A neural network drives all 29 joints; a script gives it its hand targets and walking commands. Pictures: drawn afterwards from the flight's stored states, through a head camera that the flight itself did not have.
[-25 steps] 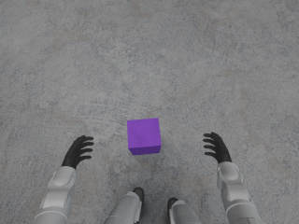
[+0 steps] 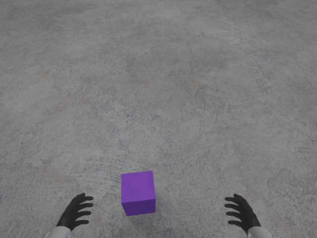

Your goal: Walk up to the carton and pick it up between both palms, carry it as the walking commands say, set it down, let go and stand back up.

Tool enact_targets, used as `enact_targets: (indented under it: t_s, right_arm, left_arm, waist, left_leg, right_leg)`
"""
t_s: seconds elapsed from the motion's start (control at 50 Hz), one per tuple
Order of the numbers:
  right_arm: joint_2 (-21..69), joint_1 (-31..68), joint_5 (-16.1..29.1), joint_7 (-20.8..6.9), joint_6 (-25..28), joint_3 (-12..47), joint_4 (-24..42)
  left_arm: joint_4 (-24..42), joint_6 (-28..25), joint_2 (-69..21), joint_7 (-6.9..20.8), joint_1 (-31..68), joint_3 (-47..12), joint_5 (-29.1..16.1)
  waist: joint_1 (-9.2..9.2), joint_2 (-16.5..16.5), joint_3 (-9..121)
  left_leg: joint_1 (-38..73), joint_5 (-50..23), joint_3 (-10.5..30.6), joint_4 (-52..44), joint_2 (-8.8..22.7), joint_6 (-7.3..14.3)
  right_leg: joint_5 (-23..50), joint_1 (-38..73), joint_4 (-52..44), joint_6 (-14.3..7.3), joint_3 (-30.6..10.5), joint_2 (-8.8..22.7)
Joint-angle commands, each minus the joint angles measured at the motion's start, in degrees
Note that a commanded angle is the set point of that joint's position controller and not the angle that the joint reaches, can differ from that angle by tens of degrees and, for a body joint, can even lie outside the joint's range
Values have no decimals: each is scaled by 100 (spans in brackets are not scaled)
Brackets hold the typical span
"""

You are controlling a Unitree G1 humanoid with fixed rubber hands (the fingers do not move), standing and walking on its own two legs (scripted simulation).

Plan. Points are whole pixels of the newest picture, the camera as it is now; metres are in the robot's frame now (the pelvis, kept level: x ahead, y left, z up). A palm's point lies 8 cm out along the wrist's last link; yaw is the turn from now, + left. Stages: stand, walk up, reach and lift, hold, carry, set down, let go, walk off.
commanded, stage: let go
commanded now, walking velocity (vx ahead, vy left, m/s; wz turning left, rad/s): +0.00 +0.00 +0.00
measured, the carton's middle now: (139, 194) +0.43 +0.10 -0.64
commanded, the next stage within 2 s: stand in 0.28 s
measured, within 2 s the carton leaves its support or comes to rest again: neither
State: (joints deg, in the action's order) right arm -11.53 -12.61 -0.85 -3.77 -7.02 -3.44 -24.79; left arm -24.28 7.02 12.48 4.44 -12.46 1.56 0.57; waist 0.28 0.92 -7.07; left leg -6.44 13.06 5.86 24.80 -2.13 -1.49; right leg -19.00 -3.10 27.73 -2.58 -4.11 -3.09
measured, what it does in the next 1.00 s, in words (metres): shifts its weight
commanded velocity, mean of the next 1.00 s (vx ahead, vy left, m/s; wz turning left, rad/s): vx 0.00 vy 0.00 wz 0.00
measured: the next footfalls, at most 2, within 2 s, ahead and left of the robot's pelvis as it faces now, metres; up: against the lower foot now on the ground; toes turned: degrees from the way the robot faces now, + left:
none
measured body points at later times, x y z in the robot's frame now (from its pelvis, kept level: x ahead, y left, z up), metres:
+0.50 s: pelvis +0.05 +0.02 -0.01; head +0.04 +0.02 +0.44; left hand +0.15 +0.29 -0.11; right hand +0.16 -0.24 -0.12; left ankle +0.01 +0.14 -0.74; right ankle -0.04 -0.09 -0.74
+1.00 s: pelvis +0.05 +0.05 -0.02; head +0.05 +0.05 +0.43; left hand +0.05 +0.33 -0.15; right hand +0.15 -0.18 -0.15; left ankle +0.01 +0.14 -0.74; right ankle -0.04 -0.09 -0.74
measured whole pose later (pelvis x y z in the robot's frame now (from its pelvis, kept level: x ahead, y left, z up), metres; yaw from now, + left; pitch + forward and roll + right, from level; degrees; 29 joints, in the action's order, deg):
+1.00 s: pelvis +0.05 +0.05 -0.02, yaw +7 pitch +4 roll +0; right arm -11.7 -20.3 -1.0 2.0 0.6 -0.6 -46.6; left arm -49.0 0.6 15.4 -3.4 -21.1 1.6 0.8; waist 1.4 0.5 6.1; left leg -20.0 22.2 9.7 39.2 -8.8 3.4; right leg -28.0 -11.3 35.2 1.3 1.2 2.0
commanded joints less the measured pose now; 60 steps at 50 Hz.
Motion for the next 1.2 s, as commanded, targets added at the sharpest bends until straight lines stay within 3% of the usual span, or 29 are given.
enact_targets:
  t_s: [0.0, 0.06, 0.12, 0.14, 0.16, 0.24, 0.26, 0.28, 0.3, 0.34, 0.36, 0.38, 0.4, 0.44, 0.48, 0.54, 0.58, 0.6, 0.72, 0.78, 0.8, 0.84, 0.9, 1.0, 1.04, 1.12, 1.14, 1.16, 1.18]
  right_arm:
    - [-453, 458, 41, 34, 68, -40, 876]
    - [-487, 308, 159, 172, 146, -74, 617]
    - [-502, 418, 298, 193, 203, -6, 693]
    - [-447, 69, 292, 234, 188, -19, 432]
    - [-515, 354, 288, 265, 221, 50, 537]
    - [-548, 501, 360, 392, 288, 88, 442]
    - [-1169, -639, -81, 470, 615, -99, -619]
    - [-1207, -463, -138, 485, 708, -127, -669]
    - [-1129, -488, -118, 509, 739, -70, -703]
    - [-817, -332, -120, 484, 893, -25, -738]
    - [-905, -108, -133, 489, 1000, 2, -797]
    - [-1051, -152, -77, 487, 1049, -43, -829]
    - [-755, -222, -8, 469, 1116, 52, -972]
    - [-947, -269, 7, 436, 1173, -3, -1128]
    - [-864, -423, 55, 442, 1195, 39, -1267]
    - [-915, -516, 53, 527, 1065, 41, -1412]
    - [-842, -576, 58, 553, 1030, 76, -1358]
    - [-927, -651, 14, 544, 1025, 47, -1460]
    - [-914, -1009, 33, 604, 875, 72, -1574]
    - [-1013, -905, -22, 619, 899, 39, -1649]
    - [-1000, -929, -60, 589, 910, 35, -1674]
    - [-899, -1036, 35, 636, 940, 109, -1728]
    - [-794, -795, 26, 583, 894, 90, -1680]
    - [-848, -1018, -77, 663, 817, 80, -1886]
    - [-1078, -860, -114, 668, 799, -7, -1831]
    - [-760, -924, 41, 668, 772, 76, -2061]
    - [-785, -877, -3, 667, 792, 69, -2081]
    - [-761, -859, 3, 682, 810, 38, -2089]
    - [-824, -901, 40, 631, 790, 70, -2144]
  left_arm:
    - [737, 24, 714, -33, 282, 321, 82]
    - [805, 113, 749, -111, 248, 402, 112]
    - [920, 249, 770, -172, 384, 456, 129]
    - [849, 272, 756, -172, 251, 376, 117]
    - [971, 347, 783, -215, 373, 394, -3]
    - [1065, 433, 658, -295, 260, 220, -94]
    - [-99, -282, 1233, -523, -260, 443, 133]
    - [-139, -518, 1050, -607, -365, 374, 261]
    - [-281, -663, 939, -631, -457, 329, 254]
    - [-313, -816, 972, -696, -43, 320, 226]
    - [-332, -917, 689, -659, 46, 225, 205]
    - [-391, -968, 781, -670, 89, 254, 206]
    - [-507, -1021, 839, -672, -118, 266, 194]
    - [-820, -1075, 1035, -624, -161, 326, 52]
    - [-950, -1050, 1057, -700, -314, 287, 46]
    - [-1141, -916, 983, -739, -537, 214, 41]
    - [-1241, -866, 977, -794, -676, 192, 69]
    - [-1425, -795, 944, -828, -752, 221, 44]
    - [-1596, -776, 1074, -794, -660, 215, 49]
    - [-1750, -804, 1042, -843, -944, 183, 35]
    - [-1885, -810, 880, -826, -1041, 143, 57]
    - [-1864, -777, 875, -801, -1021, 162, 15]
    - [-1979, -782, 997, -795, -900, 196, 4]
    - [-2279, -698, 1026, -840, -1144, 234, -27]
    - [-2322, -716, 831, -787, -1124, 175, -5]
    - [-2453, -719, 819, -786, -1192, 107, 71]
    - [-2638, -716, 979, -831, -1357, 169, 48]
    - [-2624, -692, 900, -853, -1230, 116, 85]
    - [-2620, -682, 892, -870, -1157, 87, 74]
  waist:
    - [131, 136, 447]
    - [203, 122, 556]
    - [289, 169, 811]
    - [153, 172, 817]
    - [213, 603, 622]
    - [88, 434, 580]
    - [78, 380, 1085]
    - [123, 405, 458]
    - [69, 338, 529]
    - [-38, 213, 516]
    - [73, -413, 780]
    - [-27, -391, 1186]
    - [136, -455, 1485]
    - [93, 2, 1941]
    - [102, -39, 1989]
    - [215, -66, 1800]
    - [223, 381, 1341]
    - [212, -27, 1522]
    - [-2, -225, 889]
    - [163, 13, 1083]
    - [145, -342, 1170]
    - [190, -217, 1400]
    - [79, -74, 1345]
    - [48, -872, 1118]
    - [98, -360, 865]
    - [196, 162, 707]
    - [60, 404, 994]
    - [131, 154, 1001]
    - [15, 531, 775]
  left_leg:
    - [654, -767, -415, -107, -147, 95]
    - [332, -1221, -412, -18, -168, 6]
    - [137, -759, -630, -43, -265, -22]
    - [86, -850, -574, -28, -223, -18]
    - [-45, -709, -595, -7, -286, -14]
    - [-338, -652, -670, -115, -302, -29]
    - [-643, -587, -49, 165, 360, -192]
    - [-1002, -173, -54, 237, 255, -150]
    - [-893, -24, -88, 381, 196, -108]
    - [-1113, -639, 210, 362, 378, 28]
    - [-1328, -805, 397, 355, 364, 114]
    - [-1390, -1137, 452, 376, 283, 96]
    - [-1244, -1881, 466, 480, 373, 159]
    - [-1082, -2135, 445, 802, 288, 241]
    - [-1303, -2230, 436, 882, 240, 202]
    - [-1536, -1964, 406, 984, 126, 271]
    - [-1776, -1818, 478, 1055, 92, 294]
    - [-1575, -1882, 341, 1175, 47, 340]
    - [-1626, -2111, 1077, 835, 245, 501]
    - [-1460, -2126, 1089, 826, 270, 586]
    - [-1475, -2039, 1138, 833, 240, 549]
    - [-1619, -2305, 1029, 901, 115, 574]
    - [-1316, -2149, 1025, 896, 120, 607]
    - [-1144, -2325, 1592, 533, 328, 734]
    - [-1563, -1787, 1796, 380, 298, 803]
    - [-1844, -1247, 970, 823, -111, 458]
    - [-1586, -952, 946, 810, -56, 464]
    - [-1599, -865, 718, 978, -102, 418]
    - [-1766, -703, 690, 924, -104, 368]
  right_leg:
    - [1512, -539, -703, 420, 86, 336]
    - [3052, -113, -547, 518, -201, 511]
    - [2931, -36, -564, 528, -211, 480]
    - [3257, 78, -469, 504, -262, 536]
    - [3497, 96, -450, 587, -361, 641]
    - [3803, 202, -330, 615, -280, 675]
    - [207, -264, -371, 393, -170, 862]
    - [-1263, -840, -817, 285, -251, 815]
    - [-1325, -946, -794, 239, -329, 781]
    - [-655, -1104, -489, 129, -505, 853]
    - [-14, -714, -264, 108, -431, 822]
    - [535, -363, 3, 136, -242, 752]
    - [1290, -195, 192, 176, -168, 728]
    - [2379, -6, 456, 209, -81, 771]
    - [3248, 218, 610, 152, -97, 916]
    - [3454, 192, 640, 226, 171, 909]
    - [3571, -57, 686, 217, 193, 893]
    - [3659, -63, 770, 174, 225, 888]
    - [1369, -814, 658, 259, 443, 636]
    - [1070, -721, 664, 286, 340, 689]
    - [968, -665, 515, 269, 244, 721]
    - [1600, -264, 764, 280, 398, 788]
    - [1060, -620, 649, 252, 531, 634]
    - [23, -844, 656, 257, 607, 418]
    - [-43, -708, 398, 276, 518, 468]
    - [1076, -364, 107, 136, 319, 965]
    - [1332, -245, 50, 101, 265, 1034]
    - [1732, -197, -27, 102, 305, 1166]
    - [1908, -290, -89, 37, 188, 1244]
